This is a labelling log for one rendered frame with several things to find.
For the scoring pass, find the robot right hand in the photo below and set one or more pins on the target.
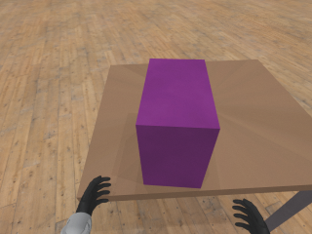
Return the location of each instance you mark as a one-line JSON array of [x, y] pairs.
[[256, 223]]

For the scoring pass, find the carton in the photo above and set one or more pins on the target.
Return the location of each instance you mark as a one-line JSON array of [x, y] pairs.
[[177, 124]]

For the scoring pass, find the robot left hand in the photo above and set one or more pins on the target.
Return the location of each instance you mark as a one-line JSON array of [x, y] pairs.
[[89, 200]]

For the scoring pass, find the table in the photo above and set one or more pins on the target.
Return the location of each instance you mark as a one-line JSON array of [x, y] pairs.
[[264, 144]]

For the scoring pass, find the robot left forearm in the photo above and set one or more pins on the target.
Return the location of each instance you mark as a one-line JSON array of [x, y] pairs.
[[78, 223]]

